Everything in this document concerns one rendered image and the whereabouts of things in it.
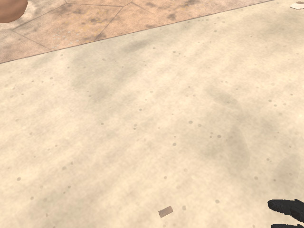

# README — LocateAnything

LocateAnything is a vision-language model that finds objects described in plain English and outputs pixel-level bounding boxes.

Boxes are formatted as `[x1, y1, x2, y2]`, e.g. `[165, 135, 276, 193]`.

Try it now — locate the robot right hand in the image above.
[267, 199, 304, 228]

